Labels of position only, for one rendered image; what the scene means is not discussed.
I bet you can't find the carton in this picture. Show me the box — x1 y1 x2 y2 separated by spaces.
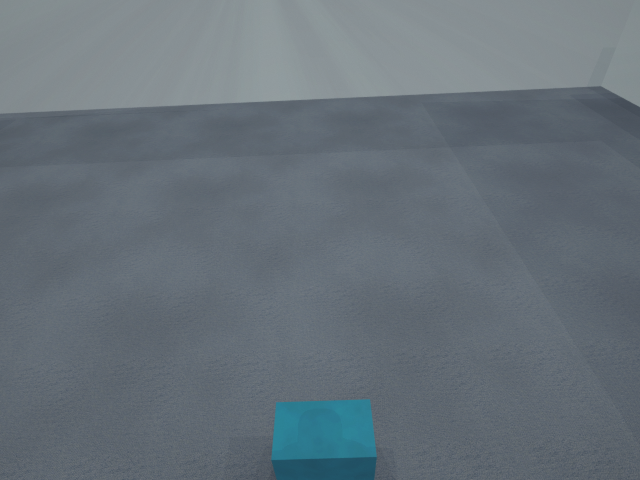
271 399 377 480

